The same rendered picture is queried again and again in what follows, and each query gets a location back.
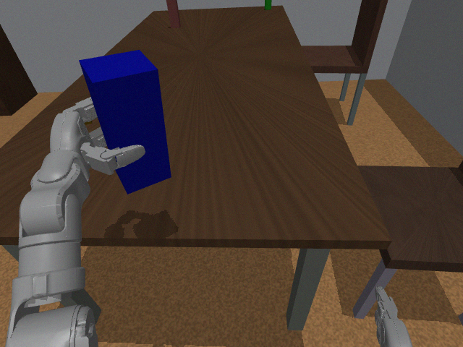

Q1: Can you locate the left robot arm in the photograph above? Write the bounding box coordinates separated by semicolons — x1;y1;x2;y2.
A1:
5;150;98;347

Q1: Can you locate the table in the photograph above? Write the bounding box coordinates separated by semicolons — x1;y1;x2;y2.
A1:
0;6;392;330

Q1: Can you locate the chair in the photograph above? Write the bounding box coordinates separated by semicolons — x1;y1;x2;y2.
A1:
302;0;388;125
352;161;463;326

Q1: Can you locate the left robot hand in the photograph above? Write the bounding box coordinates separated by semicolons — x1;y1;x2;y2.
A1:
50;97;145;175

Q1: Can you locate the right robot hand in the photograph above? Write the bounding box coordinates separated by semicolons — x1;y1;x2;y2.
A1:
375;286;413;347

